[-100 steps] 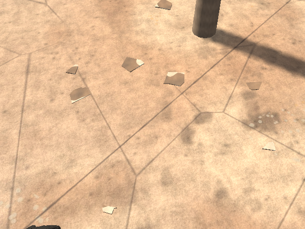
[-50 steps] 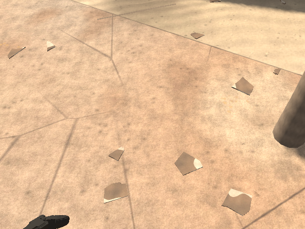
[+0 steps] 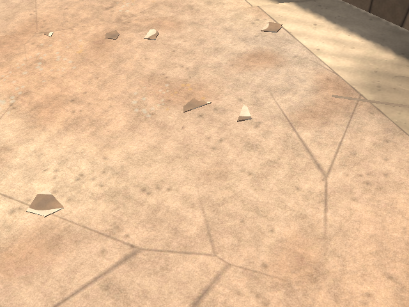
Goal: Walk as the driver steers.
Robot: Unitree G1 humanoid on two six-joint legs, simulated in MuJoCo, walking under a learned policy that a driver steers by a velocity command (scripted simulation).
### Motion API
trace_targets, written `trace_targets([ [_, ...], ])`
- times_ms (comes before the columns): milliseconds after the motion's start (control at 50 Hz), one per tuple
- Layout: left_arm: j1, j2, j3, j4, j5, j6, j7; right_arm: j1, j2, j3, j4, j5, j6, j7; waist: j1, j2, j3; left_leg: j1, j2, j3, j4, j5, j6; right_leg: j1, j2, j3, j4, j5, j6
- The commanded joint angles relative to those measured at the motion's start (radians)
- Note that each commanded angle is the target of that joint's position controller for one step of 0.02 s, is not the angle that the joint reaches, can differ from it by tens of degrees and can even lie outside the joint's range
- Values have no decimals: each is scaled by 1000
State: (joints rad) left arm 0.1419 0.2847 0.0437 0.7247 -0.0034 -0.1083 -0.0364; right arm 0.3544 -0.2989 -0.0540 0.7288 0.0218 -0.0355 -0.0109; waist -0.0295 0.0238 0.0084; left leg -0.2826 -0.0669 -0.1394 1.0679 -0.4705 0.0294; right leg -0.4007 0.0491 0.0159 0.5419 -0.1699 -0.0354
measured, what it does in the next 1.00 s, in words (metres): walks ahead, turning right: left foot, then right foot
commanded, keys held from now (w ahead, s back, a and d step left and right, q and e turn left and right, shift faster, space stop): w+e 0.94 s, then no key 0.06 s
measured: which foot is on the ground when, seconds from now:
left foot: up 0.00-0.34, down 0.36-0.88, up 0.90-1.00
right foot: down 0.00-0.36, up 0.38-0.84, down 0.86-1.00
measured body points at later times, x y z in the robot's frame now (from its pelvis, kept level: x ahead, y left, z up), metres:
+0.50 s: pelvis +0.25 +0.03 +0.01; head +0.27 +0.03 +0.46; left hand +0.37 +0.29 -0.11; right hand +0.36 -0.26 -0.07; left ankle +0.30 +0.13 -0.73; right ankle +0.16 -0.10 -0.65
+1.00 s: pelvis +0.48 -0.12 +0.00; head +0.51 -0.15 +0.45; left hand +0.76 +0.03 -0.08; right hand +0.42 -0.41 -0.11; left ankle +0.49 +0.07 -0.63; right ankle +0.50 -0.20 -0.73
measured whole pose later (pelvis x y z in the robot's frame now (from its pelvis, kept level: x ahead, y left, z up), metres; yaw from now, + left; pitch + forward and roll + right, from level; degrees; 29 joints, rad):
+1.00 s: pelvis +0.48 -0.12 +0.00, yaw -32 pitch +1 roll +1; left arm 0.20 0.30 0.06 0.63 -0.01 -0.03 -0.04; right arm 0.23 -0.31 -0.05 0.77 0.01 -0.10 0.00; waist -0.01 0.01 0.08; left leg -0.42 0.07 -0.03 1.18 -0.38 -0.01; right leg -0.37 0.08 0.00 0.52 -0.17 -0.09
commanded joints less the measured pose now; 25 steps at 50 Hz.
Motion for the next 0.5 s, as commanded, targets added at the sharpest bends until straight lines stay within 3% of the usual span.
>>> trace_targets([
  [20,124,132,35,-22,1,12,2,-121,-125,-26,-124,-24,-41,-3,82,-79,-4,-470,109,30,113,105,-8,389,-301,510,-298,-150,-202],
  [40,115,119,29,-25,7,13,6,-120,-107,-26,-127,-30,-48,0,59,-101,-6,-416,130,31,56,140,-11,344,-263,455,-308,-56,-192],
  [80,127,110,27,-20,-1,15,12,-109,-73,-19,-126,-32,-54,5,42,-134,-28,-361,130,54,-51,143,-28,318,-227,390,-324,65,-200],
  [160,164,166,46,1,-18,27,35,-225,-22,6,-148,-33,-61,13,67,-123,-11,-269,101,88,-336,272,-65,224,-201,300,-342,136,-202],
  [260,242,175,52,25,-28,51,47,-348,-49,1,-167,-12,-77,29,101,-121,0,-130,54,71,-531,454,-77,187,-197,322,-303,74,-166],
  [300,245,178,56,25,-29,58,50,-345,-73,-10,-169,-8,-84,29,80,-131,0,-64,54,61,-580,434,-61,195,-207,367,-264,30,-145],
  [340,232,151,51,18,-26,62,51,-254,-98,-28,-143,-11,-87,20,20,-132,-28,99,69,71,-639,409,-25,157,-170,368,-175,19,-107],
  [360,217,111,37,6,-18,59,49,-150,-132,-43,-127,-20,-88,11,-36,-105,-94,262,144,16,-642,367,14,93,-121,324,-27,7,-73],
  [380,238,32,13,-15,5,55,48,4,-196,-59,-107,-27,-81,1,-81,71,-229,492,341,-177,-644,313,72,-45,-34,205,290,-252,-27],
  [400,328,35,9,-57,-32,45,50,39,-246,-72,-76,-31,-63,13,-28,358,-273,604,504,-598,-764,6,203,-322,11,115,534,-444,-2],
  [420,298,130,33,-27,-45,49,55,-11,-155,-53,-87,-21,-63,19,-39,198,-148,508,468,-572,-807,-126,190,-399,-58,145,649,-371,12],
  [440,224,155,43,-34,-38,54,52,-48,-107,-39,-87,-18,-64,18,-43,131,-54,419,422,-413,-809,-28,158,-413,-81,132,671,-283,16],
  [460,208,136,43,-27,-30,61,51,-94,-80,-29,-87,-25,-66,21,-19,73,-22,340,375,-300,-826,112,142,-374,-109,121,660,-213,27],
  [500,177,107,45,-43,-24,70,41,-139,-55,-23,-70,-35,-68,20,11,97,19,235,324,-144,-864,289,133,-324,-152,109,610,-139,38],
])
